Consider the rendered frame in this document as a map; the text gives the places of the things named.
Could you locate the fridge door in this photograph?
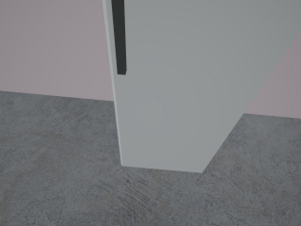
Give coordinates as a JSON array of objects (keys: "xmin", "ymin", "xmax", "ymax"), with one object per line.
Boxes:
[{"xmin": 105, "ymin": 0, "xmax": 301, "ymax": 173}]

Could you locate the handle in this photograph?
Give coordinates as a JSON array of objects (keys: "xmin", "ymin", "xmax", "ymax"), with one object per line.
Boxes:
[{"xmin": 111, "ymin": 0, "xmax": 127, "ymax": 75}]

